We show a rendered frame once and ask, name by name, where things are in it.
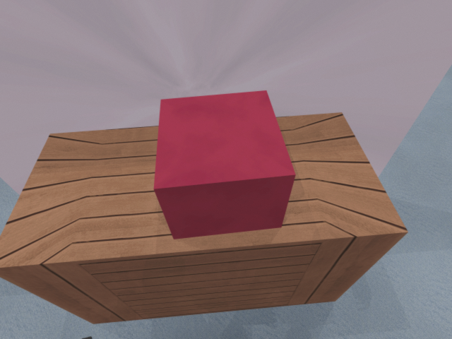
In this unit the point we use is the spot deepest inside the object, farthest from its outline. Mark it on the pedestal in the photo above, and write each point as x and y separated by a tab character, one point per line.
87	232

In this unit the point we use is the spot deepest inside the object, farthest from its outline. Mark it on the carton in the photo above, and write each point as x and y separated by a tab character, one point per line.
222	165

